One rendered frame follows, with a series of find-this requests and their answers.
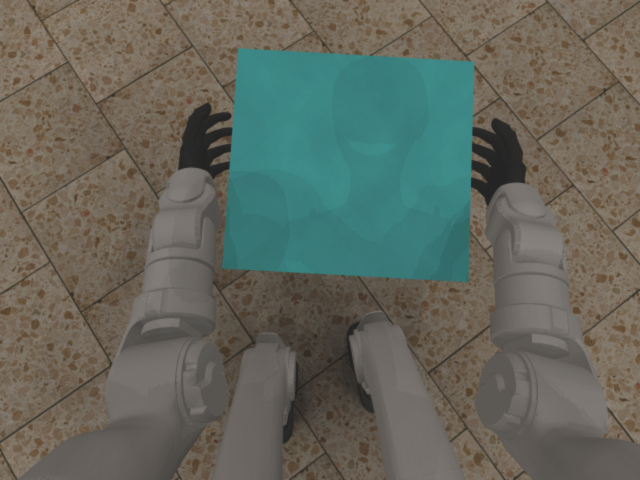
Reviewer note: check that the left robot foot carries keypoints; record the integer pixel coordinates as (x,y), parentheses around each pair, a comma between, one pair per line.
(288,428)

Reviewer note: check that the left robot forearm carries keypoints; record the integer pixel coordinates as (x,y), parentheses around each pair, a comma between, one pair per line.
(176,298)

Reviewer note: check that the robot left hand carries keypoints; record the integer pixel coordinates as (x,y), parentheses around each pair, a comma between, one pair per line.
(194,152)

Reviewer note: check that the robot right hand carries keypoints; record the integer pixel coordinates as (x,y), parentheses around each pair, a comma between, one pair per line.
(506,162)

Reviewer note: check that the robot left thigh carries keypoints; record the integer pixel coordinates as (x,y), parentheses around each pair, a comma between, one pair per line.
(252,443)

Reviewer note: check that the right robot upper arm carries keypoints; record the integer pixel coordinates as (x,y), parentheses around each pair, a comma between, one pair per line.
(551,417)

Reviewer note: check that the carton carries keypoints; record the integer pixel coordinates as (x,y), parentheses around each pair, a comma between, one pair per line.
(350,165)

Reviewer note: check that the left robot upper arm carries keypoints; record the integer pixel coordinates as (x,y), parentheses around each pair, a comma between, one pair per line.
(160,396)

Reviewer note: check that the right robot forearm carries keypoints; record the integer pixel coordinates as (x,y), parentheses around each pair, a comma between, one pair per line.
(530,278)

